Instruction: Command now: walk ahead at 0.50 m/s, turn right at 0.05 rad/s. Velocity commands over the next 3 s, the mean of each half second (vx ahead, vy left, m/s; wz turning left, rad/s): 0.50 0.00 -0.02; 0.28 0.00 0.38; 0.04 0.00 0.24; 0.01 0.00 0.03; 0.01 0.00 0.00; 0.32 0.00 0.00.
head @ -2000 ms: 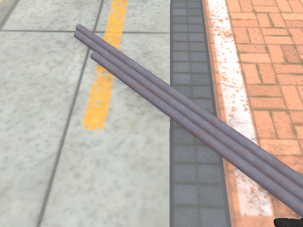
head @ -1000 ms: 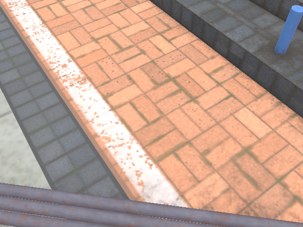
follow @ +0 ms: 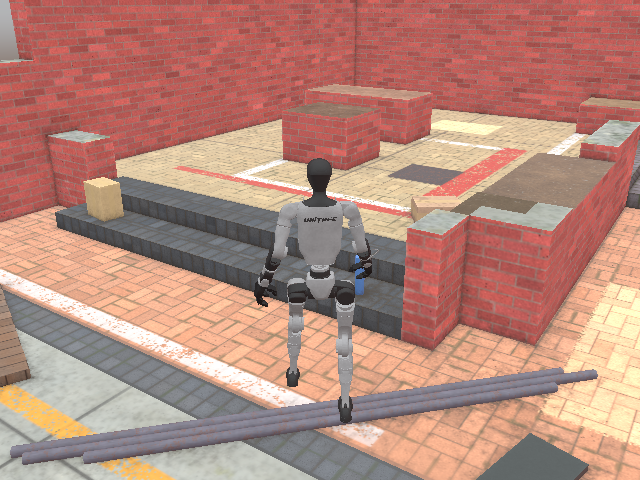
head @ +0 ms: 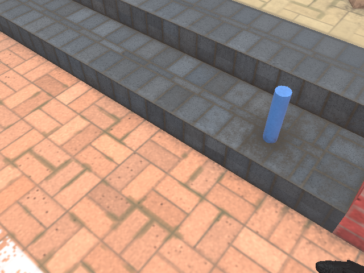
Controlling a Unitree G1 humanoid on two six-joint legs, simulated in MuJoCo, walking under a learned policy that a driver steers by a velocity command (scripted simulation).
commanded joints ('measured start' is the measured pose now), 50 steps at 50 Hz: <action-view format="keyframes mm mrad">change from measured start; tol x32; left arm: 1 -55 171 51 -46 3 -10 9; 9 221 4 -12 -29 3 -16 1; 28 -486 33 -11 -175 16 -24 -48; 33 35 184 21 -50 144 -27 2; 50 -186 139 16 11 55 51 8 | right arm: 1 -41 -72 -14 -50 12 -1 14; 9 432 -307 -81 109 -7 -6 3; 50 177 -66 -38 -7 -45 131 -8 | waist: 1 -41 -92 66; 9 -92 430 -299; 12 -117 -50 -57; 29 -137 10 76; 34 6 -312 -478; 50 -88 -188 -39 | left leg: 1 63 29 -33 -40 25 7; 7 592 4 62 -45 -110 64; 9 938 306 -668 -201 -159 302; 14 488 191 -331 -324 -92 223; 31 639 58 -61 -145 488 110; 32 510 -1 -38 50 423 75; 34 84 -207 16 676 -782 27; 50 269 -49 108 163 -392 9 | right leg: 1 -100 -272 161 -74 91 -167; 6 -57 -204 112 306 293 -99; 8 -483 -49 70 1011 -347 4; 10 -812 -25 145 1166 -216 29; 29 -508 -65 59 75 364 -12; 32 17 -46 18 68 480 -84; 34 516 -571 543 154 1175 -290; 39 -68 -328 137 -63 861 -165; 50 -170 -359 -31 -81 334 -151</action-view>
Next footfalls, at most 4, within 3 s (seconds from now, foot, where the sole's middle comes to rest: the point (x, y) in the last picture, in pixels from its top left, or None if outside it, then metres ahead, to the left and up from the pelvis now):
0.14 left None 0.23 0.17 -0.83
0.64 right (212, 261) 0.57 -0.03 -0.83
1.08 left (150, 265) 0.54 0.20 -0.83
1.50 right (212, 258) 0.58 -0.03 -0.83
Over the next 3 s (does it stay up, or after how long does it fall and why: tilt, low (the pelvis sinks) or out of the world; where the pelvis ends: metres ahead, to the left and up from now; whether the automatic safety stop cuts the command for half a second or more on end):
stays up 0.66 0.10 -0.05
